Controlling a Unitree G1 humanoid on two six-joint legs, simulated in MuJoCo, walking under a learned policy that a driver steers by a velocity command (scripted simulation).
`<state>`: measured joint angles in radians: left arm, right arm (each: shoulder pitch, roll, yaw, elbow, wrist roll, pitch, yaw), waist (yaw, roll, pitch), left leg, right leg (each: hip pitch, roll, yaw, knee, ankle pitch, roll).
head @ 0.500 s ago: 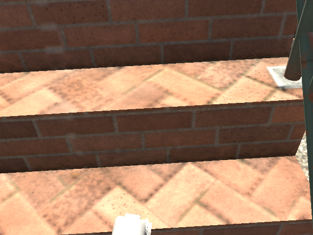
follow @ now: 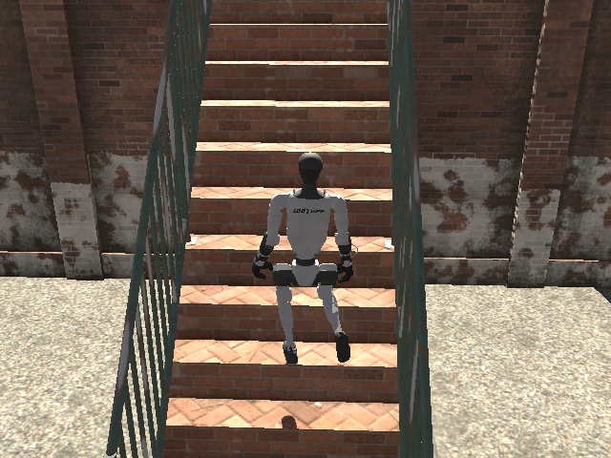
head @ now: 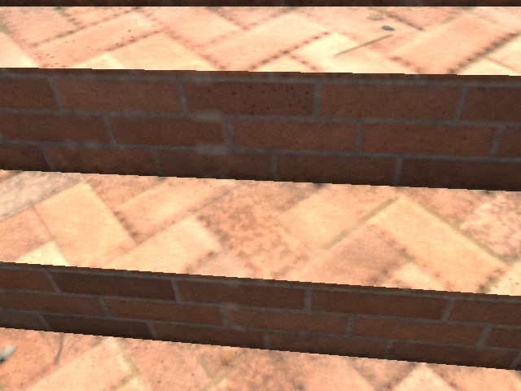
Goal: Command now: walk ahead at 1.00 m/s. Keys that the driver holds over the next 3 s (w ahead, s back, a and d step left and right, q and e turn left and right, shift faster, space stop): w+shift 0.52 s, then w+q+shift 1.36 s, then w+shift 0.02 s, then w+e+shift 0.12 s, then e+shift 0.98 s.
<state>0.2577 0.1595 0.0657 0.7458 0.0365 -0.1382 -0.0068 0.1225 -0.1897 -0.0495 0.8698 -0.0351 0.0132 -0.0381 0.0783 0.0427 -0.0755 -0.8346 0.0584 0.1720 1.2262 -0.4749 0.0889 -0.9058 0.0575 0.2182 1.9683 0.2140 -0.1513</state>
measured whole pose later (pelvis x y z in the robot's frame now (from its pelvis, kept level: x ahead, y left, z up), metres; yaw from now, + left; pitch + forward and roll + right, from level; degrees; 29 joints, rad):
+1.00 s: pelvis +0.24 -0.24 +0.32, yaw +7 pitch +0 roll +3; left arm 0.12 0.24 0.09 0.93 0.05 -0.05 0.02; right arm 0.07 -0.13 -0.06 0.69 0.00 0.01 -0.04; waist -0.15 -0.01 -0.11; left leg -1.13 -0.08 0.05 2.00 0.04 0.09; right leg -0.39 -0.25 -0.34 0.82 -0.38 -0.04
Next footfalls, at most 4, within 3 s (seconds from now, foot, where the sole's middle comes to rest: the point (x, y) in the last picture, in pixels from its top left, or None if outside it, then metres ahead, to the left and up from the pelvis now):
0.66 right None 0.32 -0.35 -0.42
1.56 left None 0.37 -0.02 -0.42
1.90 right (357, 248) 0.56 -0.08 -0.18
2.38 left None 0.37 0.32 -0.43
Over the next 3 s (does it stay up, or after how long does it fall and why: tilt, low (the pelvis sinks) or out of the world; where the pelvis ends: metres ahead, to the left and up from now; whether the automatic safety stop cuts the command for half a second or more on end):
stays up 0.43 0.33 0.43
